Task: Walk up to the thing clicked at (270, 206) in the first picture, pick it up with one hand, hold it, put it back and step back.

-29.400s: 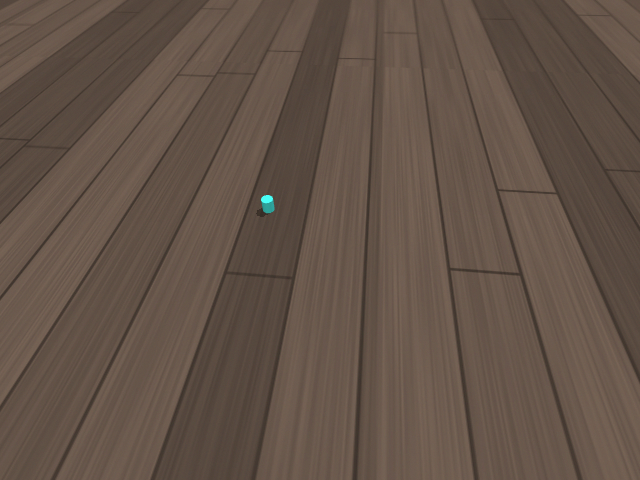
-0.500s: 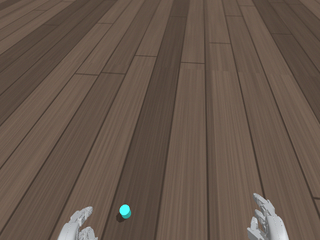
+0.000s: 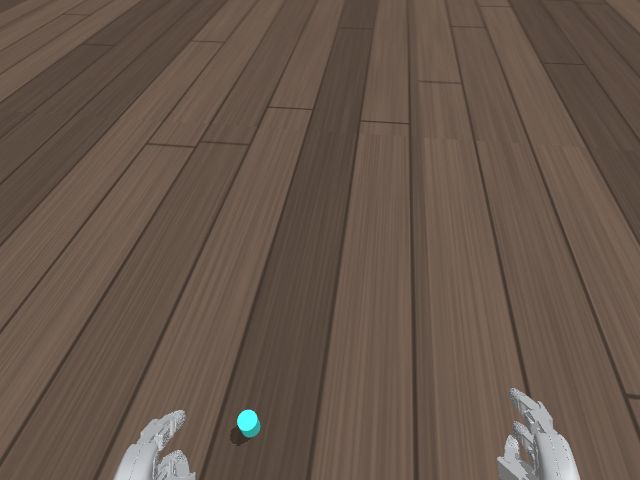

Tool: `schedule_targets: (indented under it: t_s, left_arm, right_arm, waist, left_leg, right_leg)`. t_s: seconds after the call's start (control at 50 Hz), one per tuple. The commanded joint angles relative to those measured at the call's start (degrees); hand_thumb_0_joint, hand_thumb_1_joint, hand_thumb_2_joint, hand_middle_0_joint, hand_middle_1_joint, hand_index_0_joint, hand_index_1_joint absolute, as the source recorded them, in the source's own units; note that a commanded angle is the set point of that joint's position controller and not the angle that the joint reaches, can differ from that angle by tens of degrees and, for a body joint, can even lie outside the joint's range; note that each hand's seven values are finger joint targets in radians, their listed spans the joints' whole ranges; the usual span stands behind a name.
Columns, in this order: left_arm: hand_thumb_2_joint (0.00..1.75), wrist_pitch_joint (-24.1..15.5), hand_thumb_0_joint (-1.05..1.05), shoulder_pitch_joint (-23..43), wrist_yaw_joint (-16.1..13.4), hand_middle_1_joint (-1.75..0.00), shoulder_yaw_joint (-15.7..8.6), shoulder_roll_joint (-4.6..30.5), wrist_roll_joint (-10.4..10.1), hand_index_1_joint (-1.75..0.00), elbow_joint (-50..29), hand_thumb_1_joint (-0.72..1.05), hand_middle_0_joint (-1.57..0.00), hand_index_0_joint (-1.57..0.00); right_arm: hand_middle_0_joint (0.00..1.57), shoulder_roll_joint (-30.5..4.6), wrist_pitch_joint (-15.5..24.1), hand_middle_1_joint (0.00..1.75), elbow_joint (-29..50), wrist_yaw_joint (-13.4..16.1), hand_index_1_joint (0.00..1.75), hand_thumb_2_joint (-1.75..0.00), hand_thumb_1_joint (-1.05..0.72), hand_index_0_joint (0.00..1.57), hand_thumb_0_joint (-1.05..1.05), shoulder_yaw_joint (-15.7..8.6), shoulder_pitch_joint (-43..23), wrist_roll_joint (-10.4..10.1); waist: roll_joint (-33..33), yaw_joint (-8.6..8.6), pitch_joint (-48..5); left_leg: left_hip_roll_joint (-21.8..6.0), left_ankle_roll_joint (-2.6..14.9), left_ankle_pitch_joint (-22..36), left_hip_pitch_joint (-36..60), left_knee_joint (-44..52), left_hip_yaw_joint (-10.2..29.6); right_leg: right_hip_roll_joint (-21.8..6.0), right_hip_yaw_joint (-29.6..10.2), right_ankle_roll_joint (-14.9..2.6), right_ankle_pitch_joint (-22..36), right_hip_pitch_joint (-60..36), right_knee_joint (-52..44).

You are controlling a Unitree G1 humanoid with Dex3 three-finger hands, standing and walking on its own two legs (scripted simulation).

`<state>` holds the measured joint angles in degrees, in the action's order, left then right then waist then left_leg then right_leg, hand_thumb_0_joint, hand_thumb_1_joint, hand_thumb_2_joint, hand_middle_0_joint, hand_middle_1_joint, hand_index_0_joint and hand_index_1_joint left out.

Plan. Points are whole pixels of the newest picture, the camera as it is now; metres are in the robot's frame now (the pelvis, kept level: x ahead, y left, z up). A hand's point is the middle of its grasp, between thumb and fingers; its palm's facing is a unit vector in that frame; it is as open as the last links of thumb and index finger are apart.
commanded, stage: home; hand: left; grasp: from above
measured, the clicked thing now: (249, 423) +0.42 +0.23 -0.68
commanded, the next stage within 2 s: stand in 0.38 s
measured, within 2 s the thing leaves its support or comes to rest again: neither
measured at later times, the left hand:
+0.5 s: hand out of the picture +0.16 +0.19 -0.05, palm faces +0.03 -0.97 -0.22, open 7.4 cm
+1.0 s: hand out of the picture +0.02 +0.24 -0.11, palm faces +0.05 -0.95 -0.32, open 7.4 cm
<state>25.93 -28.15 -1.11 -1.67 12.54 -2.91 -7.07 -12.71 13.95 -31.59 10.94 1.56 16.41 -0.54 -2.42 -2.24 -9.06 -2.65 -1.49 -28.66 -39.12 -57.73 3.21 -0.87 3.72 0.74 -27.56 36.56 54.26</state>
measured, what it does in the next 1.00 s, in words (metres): rises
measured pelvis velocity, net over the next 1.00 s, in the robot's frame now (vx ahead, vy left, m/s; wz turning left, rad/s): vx -0.01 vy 0.01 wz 0.01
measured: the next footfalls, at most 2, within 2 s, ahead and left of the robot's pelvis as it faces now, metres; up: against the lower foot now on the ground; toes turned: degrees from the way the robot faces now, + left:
none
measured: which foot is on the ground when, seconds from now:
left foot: down 0.00-1.00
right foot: down 0.00-1.00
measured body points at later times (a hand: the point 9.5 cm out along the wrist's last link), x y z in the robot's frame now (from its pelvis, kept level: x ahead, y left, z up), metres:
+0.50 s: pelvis +0.00 +0.01 +0.00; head +0.02 +0.01 +0.45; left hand +0.16 +0.24 -0.03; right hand +0.16 -0.24 -0.06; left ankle +0.00 +0.13 -0.68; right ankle +0.00 -0.13 -0.68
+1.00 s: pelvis -0.01 +0.01 +0.05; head -0.01 +0.01 +0.50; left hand +0.02 +0.29 -0.09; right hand +0.06 -0.26 -0.08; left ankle +0.00 +0.13 -0.68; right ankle +0.00 -0.13 -0.68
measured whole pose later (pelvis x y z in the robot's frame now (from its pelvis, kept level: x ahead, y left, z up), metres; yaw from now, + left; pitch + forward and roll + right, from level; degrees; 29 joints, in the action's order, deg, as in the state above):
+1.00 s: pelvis -0.01 +0.01 +0.05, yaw +1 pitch -3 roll +0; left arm 1.0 -13.7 -1.8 -2.4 15.7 2.1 58.0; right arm -16.0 -0.2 -58.2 1.1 -2.0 11.2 2.0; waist -0.3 1.2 3.2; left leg -0.1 0.0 -15.4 -12.3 -30.7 1.3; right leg -3.1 2.8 2.0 -15.2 10.6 29.1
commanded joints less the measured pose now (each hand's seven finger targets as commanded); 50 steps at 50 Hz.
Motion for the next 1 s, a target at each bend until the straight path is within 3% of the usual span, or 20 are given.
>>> schedule_targets:
  t_s: [0.0, 0.06, 0.12, 0.14, 0.18, 0.2, 0.24, 0.28, 0.44, 0.46, 0.48, 0.5, 0.54, 0.56, 0.6, 0.7, 0.78, 0.84, 0.92, 0.98]
  left_arm:
    - [0.9, -2.8, 0.0, 1.5, -0.5, -0.3, -4.4, 7.2, 0.4, -0.3, -12.4, 0.9, -0.2, -0.2]
    - [0.9, -2.4, 0.0, -0.9, -0.2, -0.3, -2.7, 5.1, 0.1, -0.3, -10.5, 0.9, -0.2, -0.2]
    - [0.9, -2.6, 0.0, 0.8, -0.5, -0.3, -4.5, 7.1, 0.3, -0.3, -12.4, 0.9, -0.2, -0.2]
    - [0.9, -2.5, 0.0, 0.0, -0.4, -0.3, -2.8, 5.8, 0.5, -0.3, -10.7, 0.9, -0.2, -0.2]
    - [0.9, -2.7, 0.0, 1.2, -0.5, -0.3, -3.8, 6.9, 0.1, -0.3, -12.8, 0.9, -0.2, -0.2]
    - [0.9, -2.3, 0.0, -1.2, -0.3, -0.3, -2.9, 5.3, 0.3, -0.3, -9.8, 0.9, -0.2, -0.2]
    - [0.9, -2.7, 0.0, 1.9, -0.5, -0.3, -4.0, 7.2, 0.2, -0.3, -13.5, 0.9, -0.2, -0.2]
    - [0.9, -2.3, 0.0, -0.6, -0.4, -0.3, -3.1, 5.8, 0.3, -0.3, -9.9, 0.9, -0.2, -0.2]
    - [0.9, -2.4, 0.0, 0.7, -0.4, -0.3, -3.1, 5.9, 0.2, -0.3, -11.7, 0.9, -0.2, -0.2]
    - [0.9, -14.3, 0.0, 17.9, -2.8, -0.3, -3.3, 10.6, 6.8, -0.3, 8.4, 0.9, -0.2, -0.2]
    - [0.9, -18.3, 0.0, 11.5, -2.6, -0.3, -4.6, 11.4, 7.2, -0.3, 18.2, 0.9, -0.2, -0.2]
    - [0.9, -20.2, 0.0, 10.7, -2.2, -0.3, -4.3, 12.2, 6.9, -0.3, 20.4, 0.9, -0.2, -0.2]
    - [0.9, -22.6, 0.0, 12.7, -1.8, -0.3, -3.5, 12.8, 7.2, -0.3, 25.8, 0.9, -0.2, -0.2]
    - [0.9, -22.7, 0.0, 14.2, -1.5, -0.3, -3.6, 12.6, 6.5, -0.3, 28.4, 0.9, -0.2, -0.2]
    - [0.9, -23.3, 0.0, 16.0, -1.4, -0.3, -3.8, 12.2, 5.9, -0.3, 33.1, 0.9, -0.2, -0.2]
    - [0.9, -25.2, 0.0, 18.1, -1.5, -0.3, -3.6, 11.3, 5.7, -0.3, 44.0, 0.9, -0.2, -0.2]
    - [0.9, -25.9, 0.0, 18.1, -1.2, -0.3, -3.3, 11.4, 5.5, -0.3, 51.1, 0.9, -0.2, -0.2]
    - [0.9, -26.8, 0.0, 17.5, -1.2, -0.3, -3.4, 12.8, 5.4, -0.3, 55.6, 0.9, -0.2, -0.2]
    - [0.9, -26.8, 0.0, 18.0, -1.4, -0.3, -3.1, 13.6, 5.0, -0.3, 60.0, 0.9, -0.2, -0.2]
    - [0.9, -26.8, 0.0, 17.8, -1.4, -0.3, -2.8, 13.8, 4.9, -0.3, 63.0, 0.9, -0.2, -0.2]
  right_arm:
    - [0.2, -6.8, 3.4, 0.3, 9.1, 0.4, 0.3, -0.9, -0.9, 0.2, 0.0, -3.2, -4.1, 0.3]
    - [0.2, -6.7, 3.3, 0.3, 9.4, 0.3, 0.3, -0.9, -0.9, 0.2, 0.0, -3.1, -3.7, 0.3]
    - [0.2, -6.9, 3.1, 0.3, 9.4, 0.3, 0.3, -0.9, -0.9, 0.2, 0.0, -3.4, -3.8, 0.3]
    - [0.2, -6.8, 3.1, 0.3, 9.3, 0.3, 0.3, -0.9, -0.9, 0.2, 0.0, -3.2, -3.5, 0.3]
    - [0.2, -6.8, 3.0, 0.3, 9.3, 0.3, 0.3, -0.9, -0.9, 0.2, 0.0, -3.2, -3.5, 0.3]
    - [0.2, -6.8, 3.0, 0.3, 9.1, 0.2, 0.3, -0.9, -0.9, 0.2, 0.0, -3.1, -3.6, 0.3]
    - [0.2, -7.0, 2.8, 0.3, 9.5, 0.2, 0.3, -0.9, -0.9, 0.2, 0.0, -3.3, -3.8, 0.2]
    - [0.2, -6.7, 2.8, 0.3, 9.5, 0.2, 0.3, -0.9, -0.9, 0.2, 0.0, -3.1, -3.8, 0.3]
    - [0.2, -6.9, 2.6, 0.3, 9.8, 0.0, 0.3, -0.9, -0.9, 0.2, 0.0, -3.2, -3.8, 0.2]
    - [0.2, -13.3, -3.6, 0.3, -4.4, -3.4, 0.3, -0.9, -0.9, 0.2, 0.0, -5.0, -7.3, 7.0]
    - [0.2, -13.9, -6.0, 0.3, -5.1, -5.0, 0.3, -0.9, -0.9, 0.2, 0.0, -6.0, -7.8, 6.9]
    - [0.2, -14.5, -7.2, 0.3, -3.4, -5.9, 0.3, -0.9, -0.9, 0.2, 0.0, -6.2, -7.2, 7.4]
    - [0.2, -12.8, -8.0, 0.3, -6.4, -8.0, 0.3, -0.9, -0.9, 0.2, 0.0, -6.2, -7.0, 5.0]
    - [0.2, -12.1, -8.3, 0.3, -7.2, -8.8, 0.3, -0.9, -0.9, 0.2, 0.0, -5.9, -7.1, 4.1]
    - [0.2, -11.7, -8.8, 0.3, -8.7, -9.7, 0.3, -0.9, -0.9, 0.2, 0.0, -6.3, -8.5, 3.2]
    - [0.2, -12.6, -10.1, 0.3, -13.5, -9.7, 0.3, -0.9, -0.9, 0.2, 0.0, -6.6, -8.6, 3.7]
    - [0.2, -13.0, -11.1, 0.3, -16.7, -9.4, 0.3, -0.9, -0.9, 0.2, 0.0, -6.3, -8.8, 3.5]
    - [0.2, -12.8, -11.7, 0.3, -19.2, -9.3, 0.3, -0.9, -0.9, 0.2, 0.0, -6.2, -8.7, 3.0]
    - [0.2, -13.7, -12.4, 0.3, -22.4, -9.2, 0.3, -0.9, -0.9, 0.2, 0.0, -6.1, -7.9, 2.6]
    - [0.2, -13.6, -12.6, 0.3, -24.1, -9.2, 0.3, -0.9, -0.9, 0.2, 0.0, -5.9, -8.1, 2.4]
  waist:
    - [-0.7, 0.26, -4.5]
    - [0.0, -0.15, -5.5]
    - [0.2, 0.08, -6.0]
    - [0.8, -0.35, -5.8]
    - [-1.2, -0.24, -5.8]
    - [-0.3, -0.16, -5.7]
    - [-1.3, -0.03, -5.5]
    - [0.4, -0.37, -5.0]
    - [-1.1, -0.11, -5.2]
    - [2.0, 4.47, 8.8]
    - [6.0, 4.77, 3.0]
    - [5.1, 3.69, 3.0]
    - [2.5, 3.63, 0.9]
    - [3.8, 3.9, 1.8]
    - [4.5, 4.16, 1.2]
    - [-1.3, 4.02, 4.2]
    - [-1.0, 3.8, 8.1]
    - [2.1, 3.47, 8.3]
    - [1.4, 2.74, 10.0]
    - [1.9, 3.06, 10.2]
  left_leg:
    - [2.4, 1.86, 13.1, 5.0, 8.9, -1.3]
    - [2.6, 1.92, 15.2, 5.6, 8.4, -1.4]
    - [2.4, 1.91, 16.6, 5.8, 7.8, -1.4]
    - [2.5, 1.98, 16.9, 5.8, 7.8, -1.4]
    - [2.5, 1.88, 16.3, 6.0, 8.1, -1.3]
    - [2.2, 1.7, 17.5, 6.2, 8.3, -1.0]
    - [2.3, 1.82, 16.6, 5.7, 8.2, -1.1]
    - [2.4, 1.94, 16.6, 5.5, 8.0, -1.1]
    - [2.0, 1.59, 16.0, 5.8, 9.0, -0.4]
    - [0.0, 4.7, 26.7, 5.8, 14.5, 1.4]
    - [0.9, 5.24, 27.7, 9.9, 13.1, -0.4]
    - [0.8, 5.64, 26.1, 11.3, 13.1, 0.8]
    - [1.1, 5.25, 23.3, 15.3, 15.2, 0.6]
    - [1.7, 5.19, 19.8, 16.2, 16.2, 0.0]
    - [1.4, 4.91, 19.3, 17.7, 17.5, 0.8]
    - [-1.4, 5.41, 17.6, 19.7, 25.8, 4.7]
    - [-1.7, 4.8, 14.4, 20.2, 31.6, 5.4]
    - [-1.0, 4.02, 17.6, 23.4, 31.1, 3.5]
    - [-1.4, 3.68, 14.8, 26.3, 35.1, 3.9]
    - [-1.9, 3.4, 17.7, 27.6, 36.6, 3.9]
  right_leg:
    - [1.9, 0.4, -0.53, 11.8, -2.7, -8.7]
    - [1.8, 0.3, -0.41, 14.0, -3.4, -8.2]
    - [1.8, 0.3, -0.42, 15.2, -3.4, -8.1]
    - [1.8, 0.3, -0.33, 15.6, -3.4, -8.1]
    - [1.8, 0.2, -0.5, 15.0, -3.4, -8.1]
    - [2.0, 0.6, -0.57, 15.5, -3.5, -7.5]
    - [1.8, 0.5, -0.49, 15.1, -3.1, -7.9]
    - [1.9, 0.5, -0.3, 15.3, -3.3, -8.1]
    - [2.1, 0.9, -0.74, 14.0, -3.1, -7.5]
    - [-2.1, -2.9, -2.12, 13.2, -13.4, -9.4]
    - [-2.7, -6.1, -4.3, 14.2, -15.0, -11.4]
    - [-2.9, -7.6, -5.4, 16.3, -13.0, -12.3]
    - [-4.4, -8.3, -4.87, 18.6, -16.6, -12.3]
    - [-4.5, -8.1, -4.17, 15.9, -15.9, -14.2]
    - [-4.5, -7.4, -3.51, 14.6, -16.9, -15.8]
    - [-3.2, -4.5, -1.56, 13.5, -19.8, -18.1]
    - [-3.3, -4.4, -1.56, 13.7, -22.6, -23.0]
    - [-5.3, -6.2, -1.98, 16.5, -25.1, -28.1]
    - [-5.1, -5.7, -1.44, 14.4, -25.6, -31.6]
    - [-5.5, -5.5, -1.24, 16.1, -27.5, -32.7]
